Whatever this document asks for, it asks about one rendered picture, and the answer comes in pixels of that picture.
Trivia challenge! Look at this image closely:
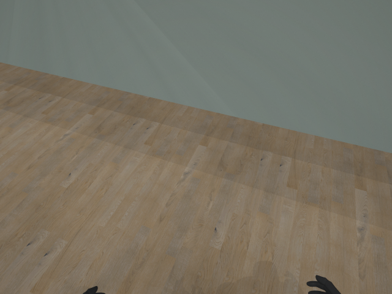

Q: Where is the robot right hand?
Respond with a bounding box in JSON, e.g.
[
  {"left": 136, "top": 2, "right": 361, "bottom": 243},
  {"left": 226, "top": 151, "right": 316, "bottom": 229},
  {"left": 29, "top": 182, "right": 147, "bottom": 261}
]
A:
[{"left": 307, "top": 275, "right": 341, "bottom": 294}]

